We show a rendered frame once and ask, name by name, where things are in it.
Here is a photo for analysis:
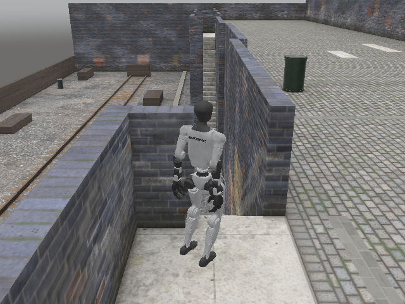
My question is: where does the left robot upper arm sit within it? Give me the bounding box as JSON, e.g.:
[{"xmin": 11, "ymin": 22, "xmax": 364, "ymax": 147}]
[{"xmin": 174, "ymin": 125, "xmax": 192, "ymax": 160}]

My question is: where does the robot torso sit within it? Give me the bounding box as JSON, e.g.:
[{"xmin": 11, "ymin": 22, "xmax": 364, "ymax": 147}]
[{"xmin": 187, "ymin": 124, "xmax": 214, "ymax": 191}]

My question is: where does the robot right foot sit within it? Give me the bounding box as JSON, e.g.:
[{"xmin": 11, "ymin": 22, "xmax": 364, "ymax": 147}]
[{"xmin": 199, "ymin": 251, "xmax": 216, "ymax": 267}]

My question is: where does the robot right hand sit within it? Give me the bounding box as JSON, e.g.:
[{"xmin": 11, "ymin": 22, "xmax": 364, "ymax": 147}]
[{"xmin": 208, "ymin": 194, "xmax": 223, "ymax": 213}]

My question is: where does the right robot upper arm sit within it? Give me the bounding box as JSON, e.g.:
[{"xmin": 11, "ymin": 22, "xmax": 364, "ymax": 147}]
[{"xmin": 209, "ymin": 130, "xmax": 226, "ymax": 169}]

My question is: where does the left robot forearm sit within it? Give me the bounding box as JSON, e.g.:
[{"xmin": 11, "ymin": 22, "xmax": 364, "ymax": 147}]
[{"xmin": 173, "ymin": 156, "xmax": 182, "ymax": 182}]

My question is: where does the right robot forearm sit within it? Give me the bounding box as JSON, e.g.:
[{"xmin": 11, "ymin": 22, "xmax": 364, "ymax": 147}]
[{"xmin": 211, "ymin": 161, "xmax": 221, "ymax": 196}]

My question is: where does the robot left hand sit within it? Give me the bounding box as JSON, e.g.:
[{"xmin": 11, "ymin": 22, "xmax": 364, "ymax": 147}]
[{"xmin": 171, "ymin": 180, "xmax": 187, "ymax": 199}]

